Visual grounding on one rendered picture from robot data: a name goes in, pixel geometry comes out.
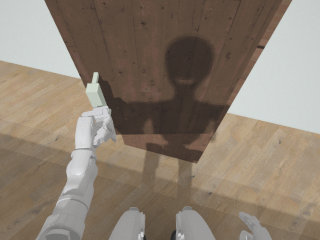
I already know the right robot hand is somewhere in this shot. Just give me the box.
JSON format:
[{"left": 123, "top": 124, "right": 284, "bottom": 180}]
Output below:
[{"left": 239, "top": 212, "right": 272, "bottom": 240}]

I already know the robot left thigh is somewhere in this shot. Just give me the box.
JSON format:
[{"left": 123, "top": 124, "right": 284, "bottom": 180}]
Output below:
[{"left": 108, "top": 210, "right": 146, "bottom": 240}]

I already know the handle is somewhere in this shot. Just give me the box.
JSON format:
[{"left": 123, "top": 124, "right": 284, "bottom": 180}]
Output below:
[{"left": 85, "top": 72, "right": 112, "bottom": 118}]

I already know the cupboard door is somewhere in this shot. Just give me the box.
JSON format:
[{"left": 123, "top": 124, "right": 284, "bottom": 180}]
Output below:
[{"left": 44, "top": 0, "right": 282, "bottom": 135}]

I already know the left robot forearm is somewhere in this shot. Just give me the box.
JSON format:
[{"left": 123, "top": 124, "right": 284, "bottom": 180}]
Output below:
[{"left": 36, "top": 148, "right": 98, "bottom": 240}]

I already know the right robot shin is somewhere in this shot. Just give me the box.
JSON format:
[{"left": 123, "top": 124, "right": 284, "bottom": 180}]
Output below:
[{"left": 175, "top": 206, "right": 192, "bottom": 240}]

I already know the left robot hand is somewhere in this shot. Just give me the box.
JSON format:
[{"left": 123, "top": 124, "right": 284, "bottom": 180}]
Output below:
[{"left": 75, "top": 106, "right": 117, "bottom": 153}]

